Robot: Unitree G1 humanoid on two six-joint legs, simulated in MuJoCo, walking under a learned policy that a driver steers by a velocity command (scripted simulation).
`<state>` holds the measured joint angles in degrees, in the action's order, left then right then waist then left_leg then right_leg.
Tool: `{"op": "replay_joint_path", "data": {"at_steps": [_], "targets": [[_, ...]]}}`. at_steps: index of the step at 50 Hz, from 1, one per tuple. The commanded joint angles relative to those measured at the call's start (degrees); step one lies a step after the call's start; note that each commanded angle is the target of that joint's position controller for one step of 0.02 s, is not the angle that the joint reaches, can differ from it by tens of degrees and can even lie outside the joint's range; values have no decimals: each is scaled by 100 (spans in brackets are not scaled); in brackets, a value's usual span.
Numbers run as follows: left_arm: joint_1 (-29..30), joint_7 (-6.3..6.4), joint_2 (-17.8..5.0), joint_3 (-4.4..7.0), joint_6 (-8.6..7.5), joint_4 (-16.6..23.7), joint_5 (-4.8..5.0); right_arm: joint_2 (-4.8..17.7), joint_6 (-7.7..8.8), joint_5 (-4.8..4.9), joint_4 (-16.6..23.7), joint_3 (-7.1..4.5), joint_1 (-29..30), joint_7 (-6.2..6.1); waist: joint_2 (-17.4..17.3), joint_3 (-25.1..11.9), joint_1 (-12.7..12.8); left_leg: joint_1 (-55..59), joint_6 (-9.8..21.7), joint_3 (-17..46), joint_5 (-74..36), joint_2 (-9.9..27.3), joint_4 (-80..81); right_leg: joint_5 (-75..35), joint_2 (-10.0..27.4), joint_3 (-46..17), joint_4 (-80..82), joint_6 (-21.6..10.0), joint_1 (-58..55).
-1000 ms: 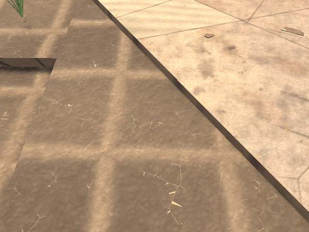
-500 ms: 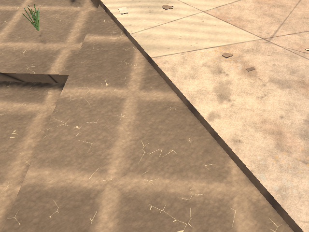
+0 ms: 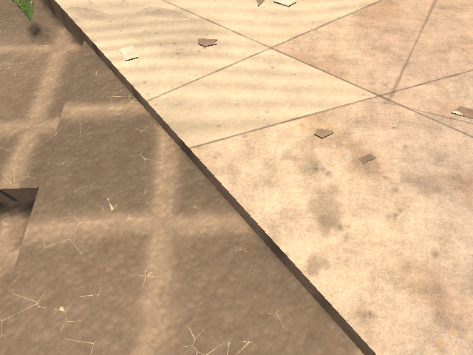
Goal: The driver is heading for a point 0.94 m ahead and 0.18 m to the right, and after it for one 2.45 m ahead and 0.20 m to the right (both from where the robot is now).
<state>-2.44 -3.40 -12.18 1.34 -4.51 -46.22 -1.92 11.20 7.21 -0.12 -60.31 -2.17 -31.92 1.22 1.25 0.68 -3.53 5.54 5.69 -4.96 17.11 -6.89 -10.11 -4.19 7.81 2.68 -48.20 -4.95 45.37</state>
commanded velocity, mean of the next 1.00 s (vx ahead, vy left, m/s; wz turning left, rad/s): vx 0.94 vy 0.00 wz -0.35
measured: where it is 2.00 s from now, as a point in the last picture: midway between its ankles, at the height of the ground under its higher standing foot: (245, 134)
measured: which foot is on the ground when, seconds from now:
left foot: down 0.00-0.14, up 0.16-0.60, down 0.62-1.00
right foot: up 0.00-0.14, down 0.16-0.60, up 0.62-1.00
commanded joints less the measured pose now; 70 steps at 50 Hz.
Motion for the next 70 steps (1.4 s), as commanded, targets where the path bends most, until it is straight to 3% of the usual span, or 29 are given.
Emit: {"op": "replay_joint_path", "data": {"at_steps": [1, 4, 7, 8, 9, 10, 11, 14, 18, 22, 27, 30, 31, 32, 33, 34, 36, 42, 47, 48, 50, 51, 52, 53, 54, 55, 57, 64, 70], "targets": [[766, -40, -84, -95, -55, 470, 89, 711, 180, 68, 357, -35, 112, -58, -275, 976, 159, -1422, 307, 504, -3542, 1403, 1188, -807, -409, 506, 1165, -117, -1351], [690, 64, -423, -10, -68, 480, 76, 1018, 114, -26, 295, -44, -16, -144, -576, 459, 304, 99, 134, 281, -6594, 1576, 272, -190, -978, 739, 1644, -310, -1702], [-1733, 280, -964, 252, -53, -197, 71, 1403, -121, -217, 295, -153, 345, -301, -856, -865, 1538, 164, 131, 185, -7390, 1755, -3013, 857, -1236, 476, 1964, -580, -4020], [-2728, 391, -1303, 398, -22, -434, -45, 1206, -130, -238, 400, -130, 497, -286, -691, -1376, 1882, -1039, 210, 190, -5745, 1510, -4827, 2001, -500, -250, 1619, -743, -5441], [-2731, 399, -1775, 527, -29, -442, -266, 10, -78, 0, 620, 101, -280, -100, 1196, -1948, 983, -3719, 19, 372, 327, 454, -7338, 3304, 1379, -3398, 1906, -1525, -7269], [-2581, 259, -1376, 521, -10, -460, -64, 642, 32, 144, 695, -7, 63, -118, 776, -2180, 1174, -4535, 195, 1070, 665, 349, -7881, 4199, 1383, -5030, 3087, -1638, -7239], [-1989, 230, -1075, 459, -69, -500, -25, 788, 60, 135, 970, -39, 931, -152, 384, -925, 949, -4957, 263, 1032, -79, 781, -7519, 3741, 1135, -3950, 3391, -1367, -6248], [-1676, 256, -315, 244, -205, -732, -35, 454, -88, -155, 1117, 39, 1283, -11, -344, -39, 290, -4186, 157, 1060, -408, 1211, -6648, 2353, 470, -2277, 3765, -886, -4073], [-2021, 253, -502, 224, -367, -955, 157, 285, -282, -302, 1477, 130, 2037, 174, -95, 599, 144, -4688, -151, 639, -773, 1564, -5747, 1534, 94, -1305, 4384, -760, -3355], [-2348, 208, -583, 205, -455, -967, 239, 331, -215, -189, 1990, 250, 3331, 255, -87, 959, 411, -3982, -170, 35, -2402, 1409, -3348, -568, -294, -445, 4686, -491, -2940], [-2671, 292, -1163, 247, -412, -1011, 194, 717, -164, -160, 2203, 173, 3657, 122, 196, 420, 433, -3071, 12, -140, -2467, 670, -2070, -3869, 34, -607, 4100, -431, -4753], [-2298, 407, -1483, 336, -228, -942, 62, 1297, -131, -157, 1528, -103, 1154, -142, 520, -1044, -854, -533, 98, 253, -1506, 665, -1831, -3992, -44, -750, 822, -319, -4605], [-2337, 396, -979, 251, -222, -774, 23, 1761, -135, -294, 1373, -247, 235, -253, 110, -1745, -997, 826, 80, 1305, -138, 1761, -2243, -2001, -372, -692, -1058, -347, -3402], [-3388, 329, 113, 31, -205, -630, 424, 2091, -121, -540, 1360, -347, 388, -189, -1813, -2537, -83, 2341, 693, 4137, 627, 3531, -1577, 3122, -1140, -578, -3334, -162, -1204], [-2802, 399, -615, 156, -189, -532, 404, 1647, -181, -373, 1465, -352, 694, -75, -1099, -2402, -261, 1803, 537, 4621, 1504, 3209, -813, 2648, -900, -779, -3714, -348, -799], [-2098, 393, -707, 207, -155, -418, 356, 1164, -135, -360, 1439, -248, 1210, -58, -689, -1263, -157, 814, 376, 3540, 1441, 2930, -620, 2024, -625, -708, -3586, -344, -496], [-1702, 293, -436, 168, -35, -307, 205, 725, -88, -343, 1284, -151, 1374, -46, -246, -416, 83, -452, 143, 2202, 101, 2558, -346, 1754, -298, -646, -3548, -358, -570], [-460, 184, 249, -19, 395, 655, 77, 325, 68, -148, 648, -24, 852, 24, -593, 429, 579, -1366, -223, 308, -1552, 2392, -84, 1959, -114, -279, -5256, -321, 1154], [-141, 161, 113, -162, 405, 998, 71, 639, 83, -106, 923, 27, 1361, -176, -151, 816, 991, -2442, -602, -1566, -5174, 1466, -309, 1318, -693, 960, -1736, -283, -778], [-399, 77, -357, 56, 191, 1085, 472, 1571, 11, 24, 1304, -158, 1833, -413, -889, 194, 1121, -2376, -695, -1336, -7339, 1467, -963, 1015, -878, 922, -1508, -146, -1639], [-1509, -20, -970, 338, 94, 893, 446, 2090, -82, 108, 1509, -329, 2034, -637, -1379, -952, 1691, -1625, -577, -938, -8624, 1970, -2426, 1042, -1201, 749, -641, -267, -3113], [-2709, 15, -1458, 584, 156, 546, 351, 1951, -149, 176, 1676, -323, 2298, -631, -1096, -1427, 2164, -1825, -602, -743, -7644, 1906, -4027, 375, -1256, 325, 497, -513, -4543], [-2333, 160, -1677, 652, 201, 443, 416, 1168, -163, 176, 1650, -160, 1902, -494, 462, -711, 1534, -2827, -909, -623, -672, 867, -5906, -873, -952, -601, 1843, -716, -4945], [-1222, 215, -2053, 598, 165, 978, -19, 594, -7, -142, 1991, 18, 1025, -352, 2164, -993, 337, -4359, -972, 281, 1722, -8, -8216, -4529, 285, -3410, 1471, -1673, -5328], [-1221, 167, -1820, 538, 154, 1357, -231, 1030, 138, -136, 2063, -68, 549, -191, 1424, -2652, 457, -4208, -779, 1643, 1474, 193, -8608, -4236, 834, -4481, 2063, -2197, -5795], [-993, 119, -1473, 493, 141, 1483, -150, 1191, 99, 108, 2158, -120, 928, -143, 471, -2449, 464, -4541, -718, 1506, 1170, 220, -8679, -1923, 908, -4657, 2499, -2249, -5422], [-478, 132, -888, 313, 33, 1433, 267, 1106, -151, 53, 2038, -133, 1202, -260, -999, -1129, 63, -4466, -774, 1321, 617, 874, -7810, -823, 518, -3512, 2609, -1552, -3635], [-833, 371, -639, 155, 2, 833, 18, 517, -504, 132, 2075, -63, 1715, -383, -65, -778, 199, -3693, -940, 991, -450, 1164, -4924, -2319, -198, -649, 2791, -780, -2860], [-574, 553, -877, 260, 283, 978, 15, 986, -663, 177, 2368, -277, 2200, -255, 285, -675, 489, -4709, -1124, 958, -611, 1361, -4827, -1218, 608, -752, 3054, -944, -4001]]}}
Keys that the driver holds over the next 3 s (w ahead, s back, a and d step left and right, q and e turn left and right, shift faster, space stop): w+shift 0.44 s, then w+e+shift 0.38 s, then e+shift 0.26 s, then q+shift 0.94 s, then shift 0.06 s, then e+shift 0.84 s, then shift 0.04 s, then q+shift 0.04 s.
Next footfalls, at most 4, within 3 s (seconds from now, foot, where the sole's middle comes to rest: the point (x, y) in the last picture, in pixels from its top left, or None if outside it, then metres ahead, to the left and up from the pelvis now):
0.16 right None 0.37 -0.08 -0.77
0.62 left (201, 253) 0.82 0.10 -0.77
1.04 right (266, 161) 1.15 -0.14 -0.71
1.68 left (212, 133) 1.31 0.05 -0.71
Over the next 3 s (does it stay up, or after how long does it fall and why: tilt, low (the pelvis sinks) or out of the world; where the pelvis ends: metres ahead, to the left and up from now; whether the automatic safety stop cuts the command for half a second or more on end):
stays up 1.26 -0.12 0.05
